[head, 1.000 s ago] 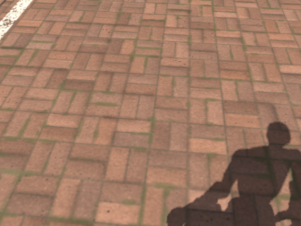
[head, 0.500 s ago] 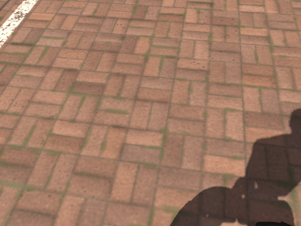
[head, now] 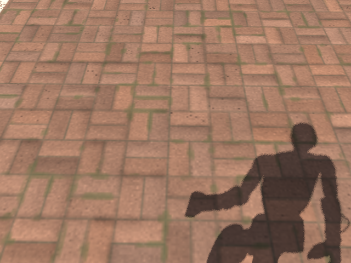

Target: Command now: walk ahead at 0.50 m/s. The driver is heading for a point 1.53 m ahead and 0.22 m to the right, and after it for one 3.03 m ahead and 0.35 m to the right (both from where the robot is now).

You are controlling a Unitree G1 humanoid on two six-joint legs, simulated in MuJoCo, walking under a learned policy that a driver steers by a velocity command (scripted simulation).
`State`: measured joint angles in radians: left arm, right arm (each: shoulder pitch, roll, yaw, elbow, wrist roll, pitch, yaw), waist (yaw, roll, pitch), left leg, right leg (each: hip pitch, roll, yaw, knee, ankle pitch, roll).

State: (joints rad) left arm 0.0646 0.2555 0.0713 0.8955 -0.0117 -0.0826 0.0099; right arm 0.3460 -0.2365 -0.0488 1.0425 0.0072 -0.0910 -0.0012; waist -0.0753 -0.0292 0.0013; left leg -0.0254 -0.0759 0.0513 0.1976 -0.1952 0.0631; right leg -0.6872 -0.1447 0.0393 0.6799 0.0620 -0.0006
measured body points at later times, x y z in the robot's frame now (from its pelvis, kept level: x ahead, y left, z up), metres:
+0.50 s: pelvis +0.29 -0.07 +0.00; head +0.30 -0.08 +0.45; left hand +0.28 +0.19 -0.13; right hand +0.44 -0.33 -0.12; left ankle +0.45 +0.11 -0.68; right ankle +0.24 -0.15 -0.75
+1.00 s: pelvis +0.57 +0.00 +0.00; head +0.59 +0.01 +0.45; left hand +0.71 +0.27 -0.12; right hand +0.58 -0.27 -0.13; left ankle +0.56 +0.08 -0.75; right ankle +0.69 -0.18 -0.67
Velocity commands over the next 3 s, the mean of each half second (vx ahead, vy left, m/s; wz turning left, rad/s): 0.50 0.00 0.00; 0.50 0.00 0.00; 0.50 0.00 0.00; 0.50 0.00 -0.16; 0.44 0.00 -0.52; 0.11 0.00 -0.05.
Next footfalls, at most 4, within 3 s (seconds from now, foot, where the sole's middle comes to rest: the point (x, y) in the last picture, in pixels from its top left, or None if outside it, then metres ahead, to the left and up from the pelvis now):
0.16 right None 0.28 -0.16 -0.78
0.72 left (151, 241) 0.60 0.08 -0.78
1.26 right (201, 169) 0.92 -0.15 -0.78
1.82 left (145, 123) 1.22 0.10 -0.78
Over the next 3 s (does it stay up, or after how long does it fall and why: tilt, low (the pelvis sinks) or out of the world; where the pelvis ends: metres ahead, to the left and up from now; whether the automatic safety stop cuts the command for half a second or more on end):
stays up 1.52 -0.11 -0.01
